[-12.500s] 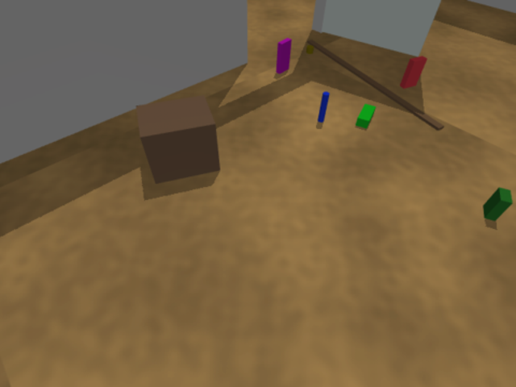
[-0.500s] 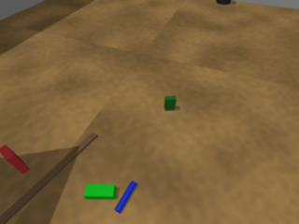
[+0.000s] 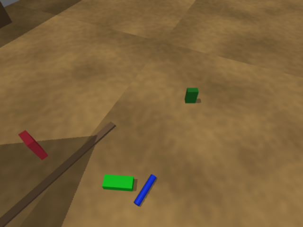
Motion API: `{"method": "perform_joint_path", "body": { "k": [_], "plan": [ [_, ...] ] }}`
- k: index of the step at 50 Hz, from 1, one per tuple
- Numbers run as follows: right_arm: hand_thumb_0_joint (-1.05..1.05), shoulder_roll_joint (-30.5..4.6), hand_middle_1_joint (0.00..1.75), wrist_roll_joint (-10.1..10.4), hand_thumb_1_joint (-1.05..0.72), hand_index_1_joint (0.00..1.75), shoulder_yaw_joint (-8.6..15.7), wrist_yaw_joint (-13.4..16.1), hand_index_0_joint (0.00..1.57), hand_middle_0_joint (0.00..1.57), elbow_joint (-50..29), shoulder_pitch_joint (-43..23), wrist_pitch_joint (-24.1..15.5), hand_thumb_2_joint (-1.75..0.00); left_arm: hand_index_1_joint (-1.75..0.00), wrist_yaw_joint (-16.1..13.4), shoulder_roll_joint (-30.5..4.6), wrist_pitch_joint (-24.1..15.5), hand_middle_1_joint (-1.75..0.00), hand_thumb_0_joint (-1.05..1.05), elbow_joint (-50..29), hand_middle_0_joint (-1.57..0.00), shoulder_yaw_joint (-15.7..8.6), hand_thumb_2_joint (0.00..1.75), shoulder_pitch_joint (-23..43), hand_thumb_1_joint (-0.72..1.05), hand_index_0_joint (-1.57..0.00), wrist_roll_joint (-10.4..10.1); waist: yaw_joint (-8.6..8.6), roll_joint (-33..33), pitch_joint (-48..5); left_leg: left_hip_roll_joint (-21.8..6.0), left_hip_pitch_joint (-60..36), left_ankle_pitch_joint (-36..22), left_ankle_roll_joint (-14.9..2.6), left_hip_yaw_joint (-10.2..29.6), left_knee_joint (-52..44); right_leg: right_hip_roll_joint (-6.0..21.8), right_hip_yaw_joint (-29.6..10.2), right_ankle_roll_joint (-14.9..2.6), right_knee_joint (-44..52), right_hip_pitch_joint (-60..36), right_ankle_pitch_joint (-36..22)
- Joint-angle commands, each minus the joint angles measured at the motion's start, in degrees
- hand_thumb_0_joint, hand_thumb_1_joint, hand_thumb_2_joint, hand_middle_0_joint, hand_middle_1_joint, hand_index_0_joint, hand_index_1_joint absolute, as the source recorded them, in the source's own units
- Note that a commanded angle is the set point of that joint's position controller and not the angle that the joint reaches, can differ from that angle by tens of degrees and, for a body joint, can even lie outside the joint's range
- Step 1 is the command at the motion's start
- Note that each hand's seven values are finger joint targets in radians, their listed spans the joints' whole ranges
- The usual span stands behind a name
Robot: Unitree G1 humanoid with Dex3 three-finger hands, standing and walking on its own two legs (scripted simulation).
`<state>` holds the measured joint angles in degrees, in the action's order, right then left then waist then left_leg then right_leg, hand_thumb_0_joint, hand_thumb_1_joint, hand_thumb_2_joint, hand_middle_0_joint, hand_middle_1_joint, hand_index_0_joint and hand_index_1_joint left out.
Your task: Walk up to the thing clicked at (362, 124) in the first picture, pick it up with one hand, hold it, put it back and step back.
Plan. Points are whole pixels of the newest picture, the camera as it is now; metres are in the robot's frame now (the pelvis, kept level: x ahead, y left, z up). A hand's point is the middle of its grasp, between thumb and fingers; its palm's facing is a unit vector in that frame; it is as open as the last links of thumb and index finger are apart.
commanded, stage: walk up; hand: left
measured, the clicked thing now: (118, 182) +0.46 +0.23 -0.73
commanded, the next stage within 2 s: stand in 1.36 s
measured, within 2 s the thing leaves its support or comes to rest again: neither
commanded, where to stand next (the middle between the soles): +0.06 +0.00 m, yaw -2 degrees
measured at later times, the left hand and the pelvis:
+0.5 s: hand out of the picture +0.11 +0.27 -0.14, palm faces -0.03 -0.94 -0.34, open 7.4 cm; pelvis +0.02 +0.02 +0.01, yaw -1 degrees
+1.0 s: hand out of the picture +0.13 +0.26 -0.14, palm faces -0.06 -0.94 -0.33, open 7.4 cm; pelvis +0.02 +0.01 +0.01, yaw -2 degrees
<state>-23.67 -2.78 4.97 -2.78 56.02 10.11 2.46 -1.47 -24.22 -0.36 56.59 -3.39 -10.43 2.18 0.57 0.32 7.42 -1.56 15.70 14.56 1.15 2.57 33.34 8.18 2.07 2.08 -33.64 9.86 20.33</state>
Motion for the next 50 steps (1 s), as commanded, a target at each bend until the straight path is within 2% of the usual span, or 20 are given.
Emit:
{"method": "perform_joint_path", "body": {
  "k": [1,2,4,5,8,10,12,14,15,16,18,19,20,22,24,27,31,34,37,50],
  "plan": [
    [0.0,-17.4,0.3,0.6,-0.9,0.3,3.5,2.1,0.2,0.2,-3.5,2.9,-3.1,-0.9,-0.3,-0.2,-8.1,0.3,-0.3,0.0,-4.5,-0.2,-1.6,0.9,-0.1,0.9,-0.2,-1.9,-1.78,7.9,-10.3,-16.2,-7.3,0.1,-11.69,25.7,-18.8,-7.6,-7.9,-3.82,-17.8,10.0,14.3],
    [0.0,-17.3,0.3,1.2,-0.9,0.3,3.1,2.2,0.2,0.2,-4.2,-0.6,-3.1,-0.9,-0.3,0.0,-9.5,0.4,-0.3,0.0,-3.7,-0.2,-1.4,0.9,0.7,0.9,-0.2,-2.1,-1.07,9.6,-7.2,-16.5,-0.5,7.1,-13.28,25.7,-19.9,-5.8,-7.2,-4.19,-18.8,7.4,14.2],
    [0.0,-12.6,0.3,0.9,-0.9,0.3,1.5,2.6,0.2,0.2,-5.2,-4.0,-3.4,-0.9,-0.3,0.4,-8.9,0.4,-0.3,0.0,-2.0,-0.2,-1.4,0.9,-1.1,0.9,-0.2,-2.5,0.75,9.0,-6.3,-11.3,-5.2,-2.6,-10.69,14.1,-16.0,-5.5,-8.6,-4.0,-16.9,10.4,11.0],
    [0.0,-11.8,0.3,0.9,-0.9,0.3,1.3,2.7,0.2,0.2,-5.5,-3.6,-3.8,-0.9,-0.3,0.5,-8.9,0.3,-0.3,0.0,-1.3,-0.2,-1.3,0.9,-2.5,0.9,-0.2,-2.7,0.76,9.7,-7.1,-10.3,-8.2,-8.4,-9.51,11.8,-14.6,-5.7,-8.3,-4.09,-15.5,11.3,9.1],
    [0.0,-12.1,0.3,1.3,-0.9,0.3,1.2,3.2,0.2,0.2,-3.9,-0.2,-4.6,-0.9,-0.3,0.3,-8.2,0.5,-0.3,0.0,-0.9,-0.2,-1.3,0.9,-0.1,0.9,-0.2,-2.5,-0.57,9.0,-8.5,-13.0,-11.7,-24.8,-10.75,13.2,-12.0,-6.1,-6.4,-2.6,-7.2,8.3,7.7],
    [0.0,-12.0,0.3,1.9,-0.9,0.3,1.1,3.7,0.2,0.2,-4.5,-1.1,-4.5,-0.9,-0.3,0.3,-8.4,0.6,-0.3,0.0,-1.2,-0.2,-1.3,0.9,0.7,0.9,-0.2,-1.9,-0.75,8.5,-8.1,-13.4,-10.4,-30.4,-11.26,11.5,-10.1,-6.2,-4.2,-2.81,-4.0,5.5,6.2],
    [0.0,-12.5,0.3,2.3,-0.9,0.3,1.2,4.2,0.2,0.2,-4.9,-1.5,-4.3,-0.9,-0.3,0.4,-8.3,0.8,-0.3,0.0,-1.2,-0.2,-1.6,0.9,0.1,0.9,-0.2,-1.4,-0.29,8.3,-7.8,-13.4,-8.4,-31.2,-11.07,10.7,-8.1,-6.8,-3.2,-3.47,0.2,2.7,1.7],
    [0.0,-11.5,0.3,3.0,-0.9,0.3,0.8,4.5,0.2,0.2,-5.3,-3.3,-4.0,-0.9,-0.3,0.7,-8.6,0.8,-0.3,0.0,-0.6,-0.2,-1.9,0.9,-1.1,0.9,-0.2,-1.0,0.88,4.8,-7.6,-10.7,-4.0,-26.0,-8.36,8.1,-6.1,-6.4,-3.4,-4.35,7.8,-3.2,-10.1],
    [0.0,-10.6,0.3,3.5,-0.9,0.3,0.5,4.6,0.2,0.2,-5.5,-3.3,-3.9,-0.9,-0.3,0.8,-10.4,0.7,-0.3,0.0,-0.8,-0.2,-2.4,0.9,-1.0,0.9,-0.2,-0.8,0.84,1.3,-8.6,-7.8,-3.0,-20.6,-6.38,6.4,-4.1,-3.8,-7.4,-5.75,7.8,-5.0,-19.9],
    [0.0,-10.0,0.3,3.8,-0.9,0.3,0.5,4.8,0.2,0.2,-5.7,-2.9,-3.8,-0.9,-0.3,1.0,-11.7,0.6,-0.3,0.0,-1.6,-0.2,-2.8,0.9,-0.2,0.9,-0.2,-0.6,0.21,-1.7,-9.3,-4.6,-2.5,-14.8,-4.99,4.3,-0.9,-0.4,-11.1,-7.92,9.1,-4.9,-24.8],
    [0.0,-7.4,0.3,3.7,-0.9,0.3,0.0,4.7,0.2,0.2,-4.4,-1.4,-3.2,-0.9,-0.3,1.6,-12.4,0.6,-0.3,0.0,-3.8,-0.2,-2.2,0.9,5.9,0.9,-0.2,-1.2,-1.73,-7.6,-7.0,1.9,-7.2,4.8,-2.54,-1.4,0.9,5.5,-16.1,-12.9,12.9,5.4,-18.3],
    [0.0,-7.2,0.3,3.1,-0.9,0.3,-0.1,4.7,0.2,0.2,-3.2,0.2,-3.2,-0.9,-0.3,1.9,-11.3,0.7,-0.3,0.0,-4.8,-0.2,-1.7,0.9,8.2,0.9,-0.2,-1.1,-2.72,-8.8,-6.7,1.5,-9.7,6.2,-2.38,-0.7,-1.3,5.9,-16.4,-12.64,12.7,7.0,-18.1],
    [0.0,-8.2,0.3,2.8,-0.9,0.3,-0.1,4.5,0.2,0.2,-2.8,0.4,-3.6,-0.9,-0.3,2.0,-10.0,0.8,-0.3,0.0,-5.0,-0.2,-1.6,0.9,8.0,0.9,-0.2,-1.4,-2.49,-7.5,-6.6,0.5,-10.6,2.2,-2.57,0.3,-4.1,4.0,-14.3,-10.98,11.8,7.4,-17.8],
    [0.0,-10.4,0.3,2.4,-0.9,0.3,0.1,4.4,0.2,0.2,-2.5,-1.0,-4.4,-0.9,-0.3,2.1,-9.3,1.0,-0.3,0.0,-4.6,-0.2,-1.5,0.9,6.3,0.9,-0.2,-1.6,-1.34,-5.1,-7.7,-4.7,-9.5,-8.0,-4.94,6.0,-8.7,-1.3,-10.2,-6.56,8.4,5.7,-16.6],
    [0.0,-11.8,0.3,2.4,-0.9,0.3,0.2,4.4,0.2,0.2,-2.6,-2.4,-4.8,-0.9,-0.3,2.2,-9.3,1.2,-0.3,0.0,-3.7,-0.2,-1.8,0.9,5.1,0.9,-0.2,-1.4,-0.3,-2.3,-9.0,-8.7,-6.8,-11.0,-7.72,9.4,-9.9,-3.7,-8.3,-5.37,4.9,1.4,-14.0],
    [0.0,-11.3,0.3,2.4,-0.9,0.3,-0.5,4.5,0.2,0.2,-2.8,-3.9,-5.2,-0.9,-0.3,2.3,-9.0,0.9,-0.3,0.0,-3.4,-0.2,-1.8,0.9,4.1,0.9,-0.2,-1.3,0.38,0.7,-10.8,-7.9,-6.4,-14.7,-6.91,6.8,-9.3,-2.7,-8.7,-6.15,6.1,-2.6,-18.9],
    [0.0,-9.9,0.3,2.5,-0.9,0.3,-1.0,4.4,0.2,0.2,-2.7,-4.9,-4.7,-0.9,-0.3,2.6,-9.7,0.8,-0.3,0.0,-3.7,-0.2,-1.8,0.9,5.5,0.9,-0.2,-1.6,0.19,1.0,-8.9,-3.0,-5.7,-7.8,-3.99,2.1,-7.1,-0.6,-11.4,-8.16,10.4,-0.5,-18.8],
    [0.0,-10.2,0.3,2.3,-0.9,0.3,-0.9,4.2,0.2,0.2,-2.0,-3.6,-4.7,-0.9,-0.3,2.6,-9.9,1.0,-0.3,0.0,-3.8,-0.2,-1.8,0.9,6.9,0.9,-0.2,-1.4,-0.57,0.4,-8.8,-4.3,-6.0,-7.4,-4.15,3.2,-9.5,-1.2,-10.8,-7.55,11.0,-0.4,-16.2],
    [0.0,-10.6,0.3,2.2,-0.9,0.3,-0.9,4.2,0.2,0.2,-1.8,-4.3,-4.8,-0.9,-0.3,2.8,-9.4,1.1,-0.3,0.0,-3.2,-0.2,-1.7,0.9,6.3,0.9,-0.2,-1.4,0.06,0.3,-8.7,-5.4,-5.5,-7.5,-4.62,4.1,-11.0,-2.2,-10.1,-6.69,11.4,-1.3,-14.9],
    [0.0,-10.5,0.3,2.2,-0.9,0.3,-1.1,4.1,0.2,0.2,-0.7,-3.0,-4.9,-0.9,-0.3,2.9,-9.4,1.0,-0.3,0.0,-2.8,-0.2,-2.0,0.9,7.7,0.9,-0.2,-1.4,-0.81,-1.8,-9.4,-4.7,-7.1,-7.2,-3.88,2.6,-11.7,-2.0,-11.1,-6.55,13.8,-0.8,-13.4]
  ]
}}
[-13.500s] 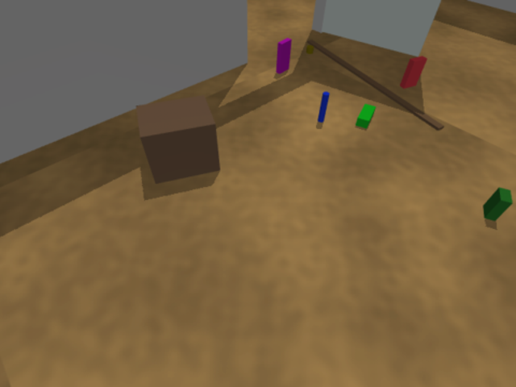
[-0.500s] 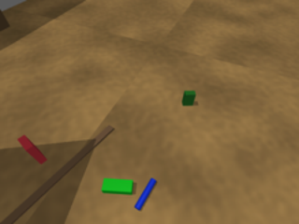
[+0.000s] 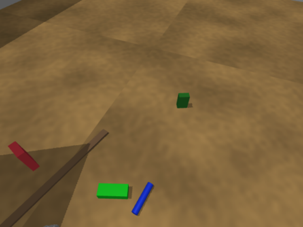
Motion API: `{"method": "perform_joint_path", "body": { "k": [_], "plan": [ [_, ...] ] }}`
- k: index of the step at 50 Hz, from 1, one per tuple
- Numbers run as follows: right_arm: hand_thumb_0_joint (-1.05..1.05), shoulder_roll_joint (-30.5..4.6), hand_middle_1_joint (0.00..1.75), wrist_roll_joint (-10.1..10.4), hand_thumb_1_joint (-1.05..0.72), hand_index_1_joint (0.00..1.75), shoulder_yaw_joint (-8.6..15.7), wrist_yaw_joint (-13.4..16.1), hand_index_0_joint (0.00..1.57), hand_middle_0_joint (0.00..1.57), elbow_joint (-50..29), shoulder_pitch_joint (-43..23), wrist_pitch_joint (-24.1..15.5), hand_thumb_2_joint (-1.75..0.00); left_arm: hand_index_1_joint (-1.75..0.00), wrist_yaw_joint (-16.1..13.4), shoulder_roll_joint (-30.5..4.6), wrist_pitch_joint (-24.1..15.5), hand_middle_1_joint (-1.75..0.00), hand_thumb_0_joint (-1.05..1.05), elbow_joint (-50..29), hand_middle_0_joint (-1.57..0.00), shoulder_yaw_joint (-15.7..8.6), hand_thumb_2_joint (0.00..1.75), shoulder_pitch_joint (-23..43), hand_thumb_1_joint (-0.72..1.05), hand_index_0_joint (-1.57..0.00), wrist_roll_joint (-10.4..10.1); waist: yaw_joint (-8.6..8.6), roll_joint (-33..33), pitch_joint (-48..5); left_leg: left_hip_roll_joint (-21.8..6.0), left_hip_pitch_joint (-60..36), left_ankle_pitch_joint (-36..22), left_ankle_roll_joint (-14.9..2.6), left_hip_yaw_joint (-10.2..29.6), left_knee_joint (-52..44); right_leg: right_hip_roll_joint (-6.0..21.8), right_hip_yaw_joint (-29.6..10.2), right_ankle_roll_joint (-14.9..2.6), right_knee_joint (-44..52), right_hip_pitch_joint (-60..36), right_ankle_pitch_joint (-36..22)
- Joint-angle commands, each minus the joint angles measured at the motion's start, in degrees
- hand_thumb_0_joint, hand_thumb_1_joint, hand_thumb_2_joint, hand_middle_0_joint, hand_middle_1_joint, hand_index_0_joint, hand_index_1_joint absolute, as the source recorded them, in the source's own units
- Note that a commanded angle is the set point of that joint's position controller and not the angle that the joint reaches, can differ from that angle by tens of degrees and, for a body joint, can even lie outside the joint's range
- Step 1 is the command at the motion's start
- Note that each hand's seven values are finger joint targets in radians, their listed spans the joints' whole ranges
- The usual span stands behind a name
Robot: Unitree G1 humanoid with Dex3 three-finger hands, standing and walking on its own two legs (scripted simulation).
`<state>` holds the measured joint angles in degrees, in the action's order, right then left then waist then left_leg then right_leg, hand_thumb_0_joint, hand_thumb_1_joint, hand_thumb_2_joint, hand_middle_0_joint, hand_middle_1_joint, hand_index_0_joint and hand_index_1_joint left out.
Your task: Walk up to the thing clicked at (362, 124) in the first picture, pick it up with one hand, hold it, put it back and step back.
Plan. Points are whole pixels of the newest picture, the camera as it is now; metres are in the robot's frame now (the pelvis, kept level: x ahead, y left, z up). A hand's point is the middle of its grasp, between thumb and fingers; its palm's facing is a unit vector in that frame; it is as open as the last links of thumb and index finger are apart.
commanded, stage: walk up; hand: left
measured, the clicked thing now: (113, 191) +0.44 +0.24 -0.75
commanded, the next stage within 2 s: stand in 0.36 s
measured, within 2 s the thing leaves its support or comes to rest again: neither
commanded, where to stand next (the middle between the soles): +0.04 +0.00 m, yaw +0 degrees
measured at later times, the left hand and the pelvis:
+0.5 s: hand out of the picture +0.08 +0.25 -0.15, palm faces -0.03 -0.95 -0.32, open 7.4 cm; pelvis +0.00 +0.00 +0.01, yaw +0 degrees
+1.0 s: hand out of the picture +0.10 +0.27 -0.15, palm faces -0.04 -0.94 -0.35, open 7.4 cm; pelvis +0.02 +0.01 +0.01, yaw +0 degrees
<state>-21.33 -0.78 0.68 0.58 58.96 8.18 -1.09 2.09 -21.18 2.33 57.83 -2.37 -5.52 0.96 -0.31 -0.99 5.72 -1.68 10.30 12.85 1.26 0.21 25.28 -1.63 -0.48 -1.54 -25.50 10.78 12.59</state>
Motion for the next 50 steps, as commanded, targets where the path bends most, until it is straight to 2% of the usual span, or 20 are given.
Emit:
{"method": "perform_joint_path", "body": {
  "k": [1,7,14,17,18,19,20,24,26,32,40,44,48,50],
  "plan": [
    [0.0,-12.8,0.3,0.2,-0.9,0.3,3.0,0.7,0.2,0.2,-3.6,-1.5,-1.5,-0.9,-0.3,-0.7,-12.0,-1.7,-0.3,0.0,-3.8,-0.2,-3.0,0.9,2.3,0.9,-0.2,-0.2,0.47,0.1,-7.9,-4.9,-2.1,-6.0,-4.05,5.1,-4.1,7.6,-8.3,-2.61,5.6,-1.8,-6.2],
    [0.0,-12.8,0.3,0.3,-0.9,0.3,3.0,0.9,0.2,0.2,-3.3,-1.2,-1.5,-0.9,-0.3,-0.7,-12.1,-1.6,-0.3,0.0,-3.5,-0.2,-3.0,0.9,2.0,0.9,-0.2,-0.4,0.4,0.3,-7.8,-5.0,-2.1,-7.0,-3.95,5.0,-4.2,7.4,-8.1,-2.55,5.1,-2.0,-7.2],
    [0.0,-13.1,0.3,0.2,-0.9,0.3,3.0,1.0,0.2,0.2,-3.0,-1.7,-1.7,-0.9,-0.3,-0.6,-11.7,-1.5,-0.3,0.0,-2.8,-0.2,-2.8,0.9,1.2,0.9,-0.2,-0.3,0.51,2.0,-8.1,-6.5,-1.3,-6.4,-4.64,6.2,-6.5,6.5,-7.0,-1.93,3.8,-3.4,-8.0],
    [0.0,-13.0,0.3,0.2,-0.9,0.3,3.0,1.0,0.2,0.2,-3.0,-2.6,-1.6,-0.9,-0.3,-0.6,-11.4,-1.5,-0.3,0.0,-2.5,-0.2,-2.6,0.9,0.8,0.9,-0.2,-0.4,0.74,2.0,-6.9,-6.0,-0.9,-5.5,-4.42,5.8,-6.3,6.6,-7.6,-1.89,4.6,-2.6,-7.6],
    [0.0,-10.6,0.3,0.2,-0.9,0.3,1.8,0.4,0.2,0.2,-1.3,-3.6,-1.1,-0.9,-0.3,-0.8,-9.5,-2.6,-0.3,0.0,-0.6,-0.2,-1.1,0.9,1.2,0.9,-0.2,-0.9,0.82,5.6,-8.6,-5.7,-1.4,0.7,-3.29,5.7,-8.6,8.4,-8.8,-1.44,8.9,-3.7,-0.6],
    [0.0,-10.1,0.3,0.2,-0.9,0.3,1.8,0.2,0.2,0.2,-1.5,-3.6,-1.0,-0.9,-0.3,-0.9,-10.9,-3.0,-0.3,0.0,-0.6,-0.2,-1.3,0.9,2.2,0.9,-0.2,-0.4,0.12,3.6,-6.7,-5.0,-0.9,1.4,-2.81,5.5,-8.8,8.5,-9.4,-1.37,9.9,-2.7,1.7],
    [0.0,-10.3,0.3,0.3,-0.9,0.3,1.8,0.0,0.2,0.2,-1.1,-3.5,-0.9,-0.9,-0.3,-1.0,-11.2,-3.3,-0.3,0.0,-0.3,-0.2,-1.2,0.9,2.3,0.9,-0.2,-0.3,0.14,2.7,-5.7,-4.8,-1.6,1.5,-2.79,5.4,-8.8,8.5,-9.6,-1.16,10.9,-1.1,3.6],
    [0.0,-10.6,0.3,0.2,-0.9,0.3,1.7,-0.3,0.2,0.2,0.2,-2.4,-1.0,-0.9,-0.3,-1.5,-12.1,-4.0,-0.3,0.0,1.2,-0.2,-0.8,0.9,2.5,0.9,-0.2,-0.3,-0.26,0.1,-4.1,-5.0,-3.3,-1.5,-2.6,5.3,-9.1,8.6,-9.0,-0.69,12.0,-0.1,2.2],
    [0.0,-11.1,0.3,0.2,-0.9,0.3,1.8,-0.4,0.2,0.2,0.8,-2.7,-1.3,-0.9,-0.3,-1.6,-11.3,-4.4,-0.3,0.0,1.8,-0.2,-0.5,0.9,1.4,0.9,-0.2,-0.6,0.19,1.0,-5.7,-5.7,-4.7,-5.1,-2.63,5.7,-9.4,8.5,-8.0,-0.42,10.9,-2.1,-4.6],
    [0.0,-11.3,0.3,0.2,-0.9,0.3,1.7,-0.3,0.2,0.2,1.4,-3.5,-1.4,-0.9,-0.3,-2.0,-11.3,-4.8,-0.3,0.0,2.8,-0.2,-0.2,0.9,1.1,0.9,-0.2,-0.8,0.28,0.8,-8.6,-6.1,-6.7,-11.2,-2.54,4.9,-9.2,8.7,-7.0,-0.14,9.4,-5.2,-13.0],
    [0.0,-10.9,0.3,0.3,-0.9,0.3,1.5,-0.1,0.2,0.2,2.4,-3.6,-1.1,-0.9,-0.3,-2.5,-11.3,-4.8,-0.3,0.0,3.6,-0.2,0.1,0.9,1.5,0.9,-0.2,-0.7,0.19,0.4,-7.9,-6.2,-6.1,-12.2,-2.11,4.9,-9.7,8.9,-6.3,0.21,9.5,-6.2,-14.1],
    [0.0,-10.7,0.3,0.2,-0.9,0.3,1.5,-0.2,0.2,0.2,2.8,-3.9,-0.8,-0.9,-0.3,-2.6,-11.4,-4.6,-0.3,0.0,3.8,-0.2,0.3,0.9,1.4,0.9,-0.2,-0.6,0.25,0.8,-7.0,-5.9,-5.4,-9.5,-1.87,4.9,-10.5,8.6,-6.2,0.24,10.3,-5.2,-10.6],
    [0.0,-10.9,0.3,0.4,-0.9,0.3,1.5,-0.2,0.2,0.2,2.7,-4.1,-0.9,-0.9,-0.3,-2.6,-11.6,-4.7,-0.3,0.0,3.8,-0.2,0.3,0.9,1.1,0.9,-0.2,-0.6,0.14,1.8,-9.5,-6.3,-7.6,-13.6,-2.14,4.5,-9.4,9.0,-6.3,0.14,9.4,-6.3,-15.2],
    [0.0,-10.7,0.3,0.3,-0.9,0.3,1.5,-0.2,0.2,0.2,2.9,-3.8,-1.0,-0.9,-0.3,-2.8,-11.7,-4.7,-0.3,0.0,3.7,-0.2,0.2,0.9,1.5,0.9,-0.2,-0.6,0.01,1.5,-8.8,-6.1,-6.7,-14.3,-1.96,4.7,-9.6,8.9,-5.8,0.17,9.2,-6.6,-16.2]
  ]
}}
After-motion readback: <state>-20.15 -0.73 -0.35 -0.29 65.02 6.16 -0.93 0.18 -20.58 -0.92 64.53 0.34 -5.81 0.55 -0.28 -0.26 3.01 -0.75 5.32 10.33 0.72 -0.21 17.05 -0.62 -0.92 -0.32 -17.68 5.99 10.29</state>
